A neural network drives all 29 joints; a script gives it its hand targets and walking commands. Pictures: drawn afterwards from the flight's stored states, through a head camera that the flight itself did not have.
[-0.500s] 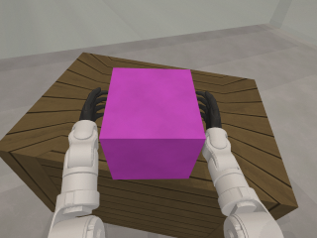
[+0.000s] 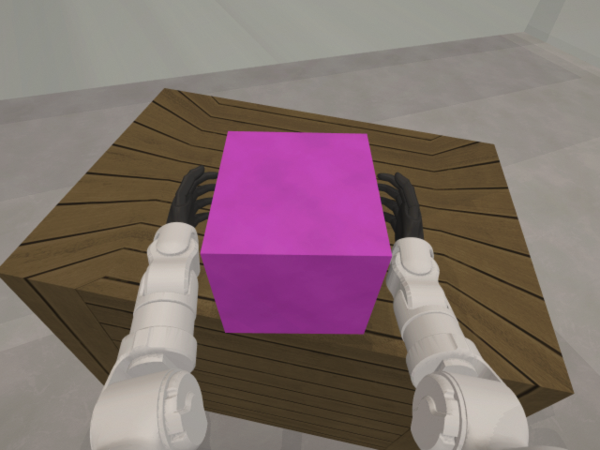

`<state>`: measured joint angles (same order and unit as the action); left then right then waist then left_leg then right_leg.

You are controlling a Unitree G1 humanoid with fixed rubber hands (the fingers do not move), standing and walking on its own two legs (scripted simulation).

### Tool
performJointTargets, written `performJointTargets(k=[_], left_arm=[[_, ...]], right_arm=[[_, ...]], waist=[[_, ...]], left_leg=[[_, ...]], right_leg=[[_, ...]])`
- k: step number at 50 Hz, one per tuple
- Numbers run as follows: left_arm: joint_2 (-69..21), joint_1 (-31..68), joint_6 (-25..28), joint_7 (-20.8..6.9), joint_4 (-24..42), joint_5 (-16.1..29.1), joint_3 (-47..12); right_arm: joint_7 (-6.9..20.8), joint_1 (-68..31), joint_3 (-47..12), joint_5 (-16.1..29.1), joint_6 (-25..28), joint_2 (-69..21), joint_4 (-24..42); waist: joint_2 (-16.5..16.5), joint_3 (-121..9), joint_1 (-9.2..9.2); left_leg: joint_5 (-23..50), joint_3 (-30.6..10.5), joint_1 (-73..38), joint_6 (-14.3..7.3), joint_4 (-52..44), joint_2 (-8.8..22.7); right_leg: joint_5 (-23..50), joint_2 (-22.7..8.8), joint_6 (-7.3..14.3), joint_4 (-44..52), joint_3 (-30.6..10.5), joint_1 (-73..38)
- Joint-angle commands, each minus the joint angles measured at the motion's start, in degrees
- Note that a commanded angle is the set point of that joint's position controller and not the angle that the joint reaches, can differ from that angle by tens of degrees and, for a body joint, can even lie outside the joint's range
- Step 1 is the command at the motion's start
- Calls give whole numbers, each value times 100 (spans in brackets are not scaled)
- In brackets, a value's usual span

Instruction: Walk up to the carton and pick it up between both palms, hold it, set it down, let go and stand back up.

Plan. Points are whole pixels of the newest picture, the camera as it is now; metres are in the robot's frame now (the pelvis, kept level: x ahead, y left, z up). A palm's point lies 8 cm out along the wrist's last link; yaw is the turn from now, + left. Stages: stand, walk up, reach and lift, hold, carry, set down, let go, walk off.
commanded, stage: set down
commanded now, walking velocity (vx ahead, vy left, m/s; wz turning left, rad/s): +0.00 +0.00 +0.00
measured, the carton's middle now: (296, 233) +0.42 +0.03 +0.04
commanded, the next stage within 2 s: none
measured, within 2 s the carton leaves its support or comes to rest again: rests again in 0.90 s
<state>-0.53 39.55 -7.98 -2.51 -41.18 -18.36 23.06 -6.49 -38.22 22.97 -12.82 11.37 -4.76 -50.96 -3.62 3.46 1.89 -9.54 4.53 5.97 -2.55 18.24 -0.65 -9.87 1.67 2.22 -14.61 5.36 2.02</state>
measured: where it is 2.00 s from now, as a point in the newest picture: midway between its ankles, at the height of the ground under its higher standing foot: outside the picture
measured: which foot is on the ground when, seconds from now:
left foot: down 0.00-1.00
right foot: down 0.00-1.00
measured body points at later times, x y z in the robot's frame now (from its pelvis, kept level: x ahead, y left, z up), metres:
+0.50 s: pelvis +0.02 +0.00 +0.00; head +0.05 +0.03 +0.45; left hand +0.43 +0.19 +0.07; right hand +0.44 -0.12 +0.08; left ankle +0.01 +0.09 -0.75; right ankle -0.02 -0.09 -0.75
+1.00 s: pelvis +0.02 +0.00 -0.01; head +0.10 +0.02 +0.44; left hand +0.45 +0.20 +0.04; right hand +0.45 -0.12 +0.04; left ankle +0.01 +0.09 -0.75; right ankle -0.02 -0.09 -0.75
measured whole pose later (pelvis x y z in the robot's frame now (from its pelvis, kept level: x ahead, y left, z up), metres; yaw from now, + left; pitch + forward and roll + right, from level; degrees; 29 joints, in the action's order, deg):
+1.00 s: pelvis +0.02 +0.00 -0.01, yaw +0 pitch +12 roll -1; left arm 3.6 47.1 8.4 -1.3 -60.7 -16.3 26.1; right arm -7.1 -42.8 33.0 -22.1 17.8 -6.2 -58.0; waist -1.9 -3.6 3.2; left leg -11.4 5.2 23.3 -2.6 22.5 0.2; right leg -11.2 1.9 2.3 -18.0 5.6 19.0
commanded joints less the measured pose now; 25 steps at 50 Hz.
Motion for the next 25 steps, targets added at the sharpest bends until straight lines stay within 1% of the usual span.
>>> performJointTargets(k=[1, 3, 4, 5, 6, 7, 8, 9, 10, 11, 12, 13, 14, 15, 16, 17, 18, 19, 20, 21, 22, 23, 24, 25], left_arm=[[-2690, 3675, 670, -502, 551, 213, -1771], [-2676, 3697, 732, -502, 464, 203, -1723], [-2559, 3864, 753, -500, 271, 175, -1496], [-2563, 3918, 804, -480, 339, 236, -1584], [-2518, 3932, 840, -467, 268, 198, -1508], [-2510, 3998, 869, -446, 250, 194, -1544], [-2488, 3949, 877, -446, 152, 179, -1460], [-2492, 4000, 905, -453, 144, 190, -1474], [-2566, 4015, 953, -449, 168, 213, -1487], [-2533, 4095, 989, -448, 132, 245, -1487], [-2558, 4039, 1009, -445, 33, 198, -1460], [-2614, 3961, 1018, -446, 4, 190, -1495], [-2611, 3977, 1024, -445, -101, 221, -1499], [-2616, 3950, 1030, -445, -129, 171, -1452], [-2623, 3854, 1038, -435, -128, 130, -1427], [-2600, 3899, 1069, -430, -111, 118, -1431], [-2716, 3868, 1088, -409, -101, 180, -1556], [-2737, 3952, 1143, -382, -15, 200, -1572], [-2690, 4071, 1181, -363, -85, 219, -1575], [-2735, 4025, 1211, -332, -52, 214, -1630], [-2741, 3969, 1232, -326, -105, 222, -1649], [-2718, 3985, 1249, -324, -136, 208, -1594], [-2677, 3843, 1244, -339, -244, 134, -1458], [-2684, 3826, 1253, -354, -252, 130, -1408]], right_arm=[[756, -3441, -1494, -342, 357, -2649, 597], [763, -3428, -1425, -408, 369, -2681, 530], [830, -3525, -1338, -491, 341, -2581, 392], [865, -3512, -1305, -537, 371, -2594, 454], [891, -3450, -1205, -600, 353, -2582, 282], [894, -3460, -1118, -630, 354, -2571, 240], [894, -3440, -1086, -683, 329, -2561, 207], [882, -3431, -1028, -722, 320, -2614, 168], [877, -3456, -1031, -743, 352, -2703, 239], [879, -3514, -1044, -741, 372, -2693, 189], [889, -3490, -1012, -756, 382, -2732, 110], [878, -3473, -1036, -772, 402, -2752, 136], [871, -3532, -957, -785, 421, -2653, 136], [882, -3509, -892, -842, 425, -2686, 97], [899, -3497, -933, -806, 443, -2678, 81], [886, -3512, -918, -825, 453, -2741, 45], [891, -3500, -908, -836, 499, -2749, 82], [899, -3448, -897, -832, 509, -2763, -75], [890, -3487, -891, -871, 522, -2809, -127], [901, -3416, -885, -884, 554, -2806, -174], [886, -3361, -886, -895, 561, -2840, -289], [886, -3343, -857, -892, 545, -2879, -336], [879, -3416, -908, -900, 555, -2877, -292], [867, -3469, -898, -904, 594, -2866, -222]], waist=[[587, -3236, -43], [583, -3274, -45], [512, -3171, 143], [476, -3417, 105], [545, -3407, 105], [558, -3367, 52], [491, -3274, 61], [533, -3368, 42], [561, -3652, 62], [530, -3657, 57], [577, -3668, 83], [614, -3793, 60], [584, -3747, 14], [628, -3756, 29], [658, -3717, 96], [686, -3817, 96], [677, -3934, 37], [796, -3958, 44], [704, -4002, 34], [838, -3996, 65], [826, -3992, 42], [848, -3963, 89], [700, -3938, 133], [706, -3976, 163]], left_leg=[[2359, 147, -903, 433, 42, 164], [2436, 147, -885, 437, 59, 168], [2160, 133, -626, 402, -16, 158], [2228, 133, -639, 391, -1, 186], [2273, 135, -581, 399, 2, 184], [2258, 128, -705, 422, -10, 217], [2252, 148, -717, 421, 9, 218], [2302, 145, -721, 424, 27, 204], [2511, 131, -772, 443, 94, 208], [2585, 117, -805, 434, 110, 218], [2825, 132, -858, 433, 174, 234], [3040, 118, -946, 468, 216, 238], [3070, 98, -915, 497, 259, 242], [3170, 92, -950, 499, 275, 251], [3381, 70, -1048, 518, 308, 272], [3450, 95, -992, 515, 377, 240], [3815, 37, -1133, 556, 436, 298], [4102, 44, -1252, 592, 507, 317], [4149, 9, -1383, 589, 539, 341], [4561, -23, -1523, 631, 640, 384], [4746, -40, -1618, 650, 699, 383], [4750, -33, -1592, 640, 729, 375], [4628, 2, -1476, 579, 713, 341], [4574, 12, -1299, 547, 682, 338]], right_leg=[[1838, -150, -333, -100, 41, -786], [1878, -146, -332, -112, 35, -771], [1700, -181, -331, -119, 28, -745], [1804, -187, -344, -175, 33, -773], [1823, -189, -338, -189, 34, -801], [1712, -187, -331, -171, 6, -732], [1619, -168, -309, -134, 18, -698], [1663, -183, -325, -166, 1, -664], [1887, -175, -325, -199, -3, -683], [1934, -172, -329, -220, 18, -657], [2062, -167, -340, -266, 33, -599], [2191, -159, -322, -235, 36, -631], [2104, -140, -323, -238, 44, -558], [2068, -125, -302, -215, 67, -563], [2018, -98, -278, -220, 60, -506], [2146, -118, -279, -231, 40, -463], [2165, -68, -264, -252, 68, -366], [2192, -58, -261, -259, 84, -249], [2011, -50, -243, -209, 93, -92], [2106, -28, -235, -246, 120, 45], [2050, -16, -226, -215, 101, 115], [2020, -20, -232, -209, 96, 209], [2133, -23, -249, -214, 73, 116], [2215, -31, -250, -238, 45, -6]])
